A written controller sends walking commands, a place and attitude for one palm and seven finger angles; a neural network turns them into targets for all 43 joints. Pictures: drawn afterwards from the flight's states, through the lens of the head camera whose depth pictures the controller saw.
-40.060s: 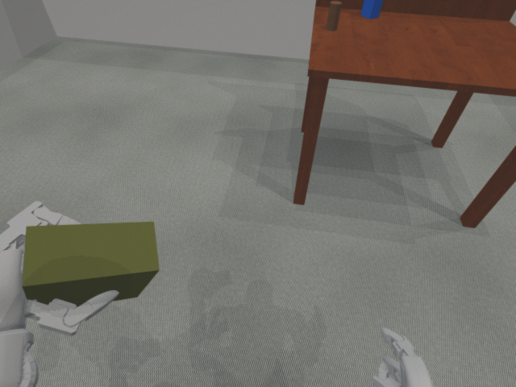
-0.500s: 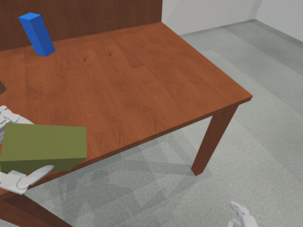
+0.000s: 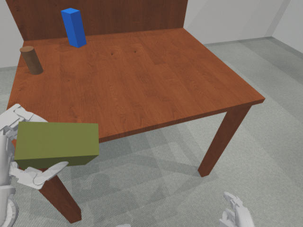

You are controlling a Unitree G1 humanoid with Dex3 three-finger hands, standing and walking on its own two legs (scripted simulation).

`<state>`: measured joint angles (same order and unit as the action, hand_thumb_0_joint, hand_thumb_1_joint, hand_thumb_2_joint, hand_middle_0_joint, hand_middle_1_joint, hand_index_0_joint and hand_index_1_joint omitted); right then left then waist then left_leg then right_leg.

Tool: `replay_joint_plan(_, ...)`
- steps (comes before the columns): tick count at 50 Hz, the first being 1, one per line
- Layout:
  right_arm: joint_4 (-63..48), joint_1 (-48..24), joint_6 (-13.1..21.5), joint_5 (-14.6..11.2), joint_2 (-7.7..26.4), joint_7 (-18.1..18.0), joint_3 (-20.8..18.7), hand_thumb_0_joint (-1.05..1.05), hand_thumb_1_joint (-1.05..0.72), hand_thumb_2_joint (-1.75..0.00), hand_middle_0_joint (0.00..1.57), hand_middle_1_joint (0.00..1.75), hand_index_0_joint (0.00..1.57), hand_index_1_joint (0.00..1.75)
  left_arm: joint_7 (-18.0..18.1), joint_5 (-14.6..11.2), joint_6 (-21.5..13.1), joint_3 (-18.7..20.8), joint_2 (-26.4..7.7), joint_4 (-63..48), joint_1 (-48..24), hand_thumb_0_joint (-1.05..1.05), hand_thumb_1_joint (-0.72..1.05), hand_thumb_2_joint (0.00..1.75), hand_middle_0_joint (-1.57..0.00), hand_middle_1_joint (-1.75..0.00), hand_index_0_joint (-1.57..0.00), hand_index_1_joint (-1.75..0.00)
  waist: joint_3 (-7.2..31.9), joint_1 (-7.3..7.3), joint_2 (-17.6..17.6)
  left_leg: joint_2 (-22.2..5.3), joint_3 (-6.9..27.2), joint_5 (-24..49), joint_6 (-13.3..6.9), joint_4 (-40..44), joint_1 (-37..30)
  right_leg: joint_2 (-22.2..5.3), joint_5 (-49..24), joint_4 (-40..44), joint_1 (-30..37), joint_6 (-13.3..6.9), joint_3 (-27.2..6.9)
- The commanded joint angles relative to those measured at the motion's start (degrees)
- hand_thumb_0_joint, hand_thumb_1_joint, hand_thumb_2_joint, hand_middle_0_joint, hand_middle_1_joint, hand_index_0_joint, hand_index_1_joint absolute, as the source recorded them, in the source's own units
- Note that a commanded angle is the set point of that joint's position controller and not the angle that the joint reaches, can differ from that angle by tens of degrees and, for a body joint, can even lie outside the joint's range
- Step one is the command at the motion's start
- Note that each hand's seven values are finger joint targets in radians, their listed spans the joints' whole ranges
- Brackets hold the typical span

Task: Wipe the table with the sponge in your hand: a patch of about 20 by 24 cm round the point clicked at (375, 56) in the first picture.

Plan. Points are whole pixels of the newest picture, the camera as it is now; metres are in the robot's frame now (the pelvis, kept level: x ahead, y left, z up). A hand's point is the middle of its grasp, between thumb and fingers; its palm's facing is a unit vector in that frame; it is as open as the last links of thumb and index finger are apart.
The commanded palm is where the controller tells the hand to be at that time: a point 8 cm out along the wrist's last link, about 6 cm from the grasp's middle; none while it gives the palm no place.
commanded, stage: step back with the hand held close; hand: left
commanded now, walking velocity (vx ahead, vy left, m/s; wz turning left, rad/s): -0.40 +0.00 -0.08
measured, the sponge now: (70, 147) +0.23 +0.19 +0.16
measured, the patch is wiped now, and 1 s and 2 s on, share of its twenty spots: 1.00 1.00 1.00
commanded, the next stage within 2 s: stop stepping back and stand still in 0.26 s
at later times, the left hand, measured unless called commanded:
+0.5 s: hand out of the picture +0.07 +0.21 +0.19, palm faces +0.26 -0.88 -0.39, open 10.1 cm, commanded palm +0.03 +0.27 +0.21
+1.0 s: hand out of the picture -0.03 +0.24 +0.19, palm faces +0.34 -0.88 -0.32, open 10.1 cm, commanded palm -0.08 +0.29 +0.21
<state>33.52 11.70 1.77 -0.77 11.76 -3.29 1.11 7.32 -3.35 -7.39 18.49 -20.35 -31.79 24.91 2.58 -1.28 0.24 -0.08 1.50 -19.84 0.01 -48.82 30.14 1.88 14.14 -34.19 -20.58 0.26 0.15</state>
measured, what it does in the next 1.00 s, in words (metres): walks backwards: left foot, then right foot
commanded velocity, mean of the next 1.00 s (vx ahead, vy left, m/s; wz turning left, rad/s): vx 0.04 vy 0.02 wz -0.03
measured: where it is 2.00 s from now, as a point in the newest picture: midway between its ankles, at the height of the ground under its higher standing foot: outside the picture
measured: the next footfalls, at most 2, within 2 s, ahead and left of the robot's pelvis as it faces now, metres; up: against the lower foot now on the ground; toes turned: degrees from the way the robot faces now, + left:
left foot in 0.08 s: +0.06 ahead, +0.12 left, +0.00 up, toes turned +1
right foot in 0.38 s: -0.09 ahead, -0.11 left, +0.00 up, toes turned -4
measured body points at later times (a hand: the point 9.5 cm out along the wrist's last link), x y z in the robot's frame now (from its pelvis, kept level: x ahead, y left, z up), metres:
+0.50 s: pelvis -0.16 +0.01 +0.01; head -0.16 +0.01 +0.46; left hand +0.05 +0.26 +0.21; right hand -0.01 -0.23 -0.07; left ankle -0.10 +0.12 -0.66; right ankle -0.13 -0.11 -0.72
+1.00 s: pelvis -0.25 +0.02 +0.00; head -0.29 +0.02 +0.45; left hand -0.06 +0.29 +0.20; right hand -0.12 -0.22 -0.09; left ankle -0.24 +0.14 -0.67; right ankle -0.19 -0.08 -0.72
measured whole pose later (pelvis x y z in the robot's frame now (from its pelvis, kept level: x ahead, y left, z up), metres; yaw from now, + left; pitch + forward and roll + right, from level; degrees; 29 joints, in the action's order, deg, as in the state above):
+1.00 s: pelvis -0.25 +0.02 +0.00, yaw -3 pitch -3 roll -1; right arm 40.5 13.9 4.3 -0.2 11.5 -2.8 1.5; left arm 5.9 -2.9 -6.6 17.6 -19.4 -25.3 22.4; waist 3.3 0.1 1.3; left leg -2.6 -0.8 -23.2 -1.8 -61.2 26.8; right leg 1.2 12.5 -34.3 -19.6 -3.5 5.1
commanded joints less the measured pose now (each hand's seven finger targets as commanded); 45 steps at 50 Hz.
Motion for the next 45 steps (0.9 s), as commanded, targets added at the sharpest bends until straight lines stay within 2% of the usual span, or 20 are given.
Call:
replay_joint_plan(1,-10.0,-6.3,2.5,0.0,6.2,-0.9,-2.4,0.0,-0.9,-0.9,0.2,0.3,0.2,0.3,0.8,-0.2,-4.1,7.7,-13.9,-15.3,-9.1,0.0,0.1,1.3,-1.2,-1.6,-1.2,-1.6,1.6,2.48,-4.5,-4.1,2.1,1.8,-0.4,9.7,-8.6,-16.7,-23.3,7.6,-3.8,-5.4,-10.7)
replay_joint_plan(4,-11.5,-7.0,3.4,0.7,8.0,-1.3,-3.2,0.0,-0.9,-0.9,0.2,0.3,0.2,0.3,1.6,0.1,-4.8,9.6,-13.0,-19.1,-6.1,0.0,0.1,1.3,-1.2,-1.6,-1.2,-1.6,4.9,1.01,20.7,-16.8,15.2,21.8,-6.0,29.0,-8.4,-1.2,3.4,-13.4,-2.6,0.8,-1.2)
replay_joint_plan(6,-10.6,-3.4,4.9,1.0,6.8,-0.2,-4.1,0.0,-0.9,-0.9,0.2,0.3,0.2,0.3,1.6,-0.3,-5.0,10.7,-12.7,-18.2,-2.4,0.0,0.1,1.3,-1.2,-1.6,-1.2,-1.6,11.1,1.02,17.5,-18.1,13.5,34.0,-7.4,26.5,-17.7,-0.2,14.8,-23.7,-8.3,0.8,-2.1)
replay_joint_plan(9,-8.6,-2.6,6.1,0.4,6.8,1.3,-4.5,0.0,-0.9,-0.9,0.2,0.3,0.2,0.3,1.3,-1.1,-4.3,10.1,-10.8,-21.8,-1.2,0.0,0.1,1.3,-1.2,-1.6,-1.2,-1.6,14.4,0.7,11.7,-18.1,9.4,47.2,-7.8,23.4,-26.4,-0.4,14.4,-21.9,-10.2,1.7,-3.3)
replay_joint_plan(17,-8.8,-5.7,5.7,0.1,7.8,0.7,-3.7,0.0,-0.9,-0.9,0.2,0.3,0.2,0.3,1.0,-0.2,-1.7,8.3,-10.0,-12.4,-1.5,0.0,0.1,1.3,-1.2,-1.6,-1.2,-1.6,6.9,0.24,8.9,-13.5,5.0,6.9,-2.6,26.2,-10.2,0.2,-2.6,7.5,8.0,0.9,0.4)
replay_joint_plan(18,-8.9,-5.8,5.3,0.0,7.0,0.7,-3.6,0.0,-0.9,-0.9,0.2,0.3,0.2,0.3,0.7,-0.2,-2.4,7.8,-9.4,-12.1,-2.1,0.0,0.1,1.3,-1.2,-1.6,-1.2,-1.6,6.4,0.08,4.8,-10.8,3.1,2.1,-1.2,20.2,-9.5,-2.5,-6.7,14.3,7.7,-0.4,-1.0)
replay_joint_plan(20,-9.4,-5.5,5.3,-1.2,5.0,0.4,-3.7,0.0,-0.9,-0.9,0.2,0.3,0.2,0.3,1.1,-0.6,-3.5,9.4,-13.5,-10.5,-2.0,0.0,0.1,1.3,-1.2,-1.6,-1.2,-1.6,6.3,0.8,-16.8,0.2,-3.9,-8.3,2.5,-11.1,-5.3,-20.5,-17.1,21.1,-0.5,-8.8,-18.9)
replay_joint_plan(21,-8.1,-4.2,5.0,-1.8,6.3,0.2,-4.6,0.0,-0.9,-0.9,0.2,0.3,0.2,0.3,0.6,-0.9,-3.2,7.1,-11.1,-8.9,-2.0,0.0,0.1,1.3,-1.2,-1.6,-1.2,-1.6,7.0,1.43,-18.2,-1.0,2.1,-7.5,1.7,-20.2,-3.7,-21.9,-18.7,19.4,-2.2,-9.1,-16.4)
replay_joint_plan(25,-9.4,-7.0,3.3,-1.0,4.8,-0.4,-2.5,0.0,-0.9,-0.9,0.2,0.3,0.2,0.3,0.7,-0.9,-2.2,9.8,-13.4,-9.7,-1.8,0.0,0.1,1.3,-1.2,-1.6,-1.2,-1.6,5.8,3.58,-6.1,-2.7,-1.0,-0.8,0.2,-13.1,-7.6,-16.9,5.9,17.8,-7.5,-6.4,-10.4)
replay_joint_plan(30,-7.8,-4.5,5.7,-0.4,7.7,-1.9,-2.9,0.0,-0.9,-0.9,0.2,0.3,0.2,0.3,1.5,-0.4,-3.3,7.9,-12.0,-8.8,-4.9,0.0,0.1,1.3,-1.2,-1.6,-1.2,-1.6,2.6,2.81,-2.1,-2.5,-2.9,-6.0,-3.3,19.2,-17.6,-12.1,18.3,13.2,-8.8,-3.5,-7.8)
replay_joint_plan(31,-8.1,-3.6,6.3,-0.1,8.7,-2.2,-3.0,0.0,-0.9,-0.9,0.2,0.3,0.2,0.3,1.6,-0.8,-3.5,7.8,-11.6,-10.1,-4.9,0.0,0.1,1.3,-1.2,-1.6,-1.2,-1.6,3.2,2.77,5.1,-4.2,-0.9,-10.4,-4.4,26.8,-16.1,-8.4,18.7,6.6,-5.5,-3.0,-5.7)
replay_joint_plan(32,-8.9,-3.2,6.8,-0.1,10.5,-2.3,-3.6,0.0,-0.9,-0.9,0.2,0.3,0.2,0.3,1.5,-1.2,-3.6,7.3,-10.7,-12.0,-4.2,0.0,0.1,1.3,-1.2,-1.6,-1.2,-1.6,2.5,2.58,18.4,-10.6,10.8,-19.4,-7.1,35.2,-15.3,-2.0,15.4,-7.9,-6.5,-1.4,-0.3)
replay_joint_plan(33,-9.1,-3.4,7.2,-0.7,9.7,-2.2,-3.2,0.0,-0.9,-0.9,0.2,0.3,0.2,0.3,1.6,-0.4,-3.5,8.2,-12.1,-14.3,-5.6,0.0,0.1,1.3,-1.2,-1.6,-1.2,-1.6,1.7,2.34,24.0,-16.4,16.8,-21.1,-10.0,38.3,-14.4,1.8,14.8,-21.4,-11.4,0.7,4.7)
replay_joint_plan(35,-7.2,-1.3,8.7,-0.9,7.3,-1.3,-3.3,0.0,-0.9,-0.9,0.2,0.3,0.2,0.3,1.9,1.0,-3.9,9.0,-13.2,-15.0,-8.0,0.0,0.1,1.3,-1.2,-1.6,-1.2,-1.6,0.3,3.8,18.8,-16.8,17.6,-13.5,-11.9,36.7,-13.2,-2.0,11.3,-32.0,-17.4,0.6,0.3)
replay_joint_plan(37,-6.7,-1.8,9.7,-1.3,7.4,0.0,-3.2,0.0,-0.9,-0.9,0.2,0.3,0.2,0.3,1.6,0.5,-3.4,7.2,-11.2,-14.9,-8.1,0.0,0.1,1.3,-1.2,-1.6,-1.2,-1.6,-1.0,2.5,12.1,-16.7,12.9,-8.9,-10.5,34.1,-12.9,-4.7,10.4,-24.9,-14.6,0.4,-0.6)
replay_joint_plan(41,-5.8,-4.6,9.0,0.1,9.0,-1.2,-2.3,0.0,-0.9,-0.9,0.2,0.3,0.2,0.3,1.4,0.0,-1.6,5.3,-8.4,-2.6,-6.9,0.0,0.1,1.3,-1.2,-1.6,-1.2,-1.6,-3.9,-0.19,5.1,-10.0,3.5,-18.0,-5.1,20.9,2.1,-0.4,6.7,5.0,12.9,-0.8,5.0)
replay_joint_plan(42,-5.8,-4.7,8.6,0.1,8.5,-1.2,-2.3,0.0,-0.9,-0.9,0.2,0.3,0.2,0.3,1.0,0.5,-1.3,4.7,-8.7,-1.5,-7.4,0.0,0.1,1.3,-1.2,-1.6,-1.2,-1.6,-3.5,0.1,-3.8,-4.8,-2.1,-16.5,-4.0,6.4,6.0,-3.8,7.3,10.8,15.6,-3.1,-0.7)
replay_joint_plan(43,-6.3,-5.6,7.8,-0.3,8.1,-0.9,-3.2,0.0,-0.9,-0.9,0.2,0.3,0.2,0.3,0.5,0.6,-1.3,5.0,-10.4,-1.6,-9.0,0.0,0.1,1.3,-1.2,-1.6,-1.2,-1.6,-1.2,0.38,-18.7,-0.6,-4.7,-14.7,-2.6,-12.2,10.9,-16.6,17.5,20.5,14.7,-8.3,-23.5)
replay_joint_plan(44,-6.1,-6.2,7.7,-0.3,8.7,-1.0,-3.6,0.0,-0.9,-0.9,0.2,0.3,0.2,0.3,-0.1,0.1,-2.1,5.6,-11.3,-2.8,-12.4,0.0,0.1,1.3,-1.2,-1.6,-1.2,-1.6,-1.5,1.31,-17.8,-0.8,0.3,-9.0,-1.9,-22.4,10.0,-22.2,19.2,25.7,8.5,-10.5,-34.1)
replay_joint_plan(45,-5.2,-6.2,7.9,0.6,8.1,-0.7,-3.3,0.0,-0.9,-0.9,0.2,0.3,0.2,0.3,-0.5,0.1,-3.7,7.0,-12.6,-5.8,-16.0,0.0,0.1,1.3,-1.2,-1.6,-1.2,-1.6,-0.1,2.49,-8.0,-2.8,1.9,-4.0,-1.4,-23.5,8.2,-22.0,20.4,25.5,6.3,-11.0,-30.9)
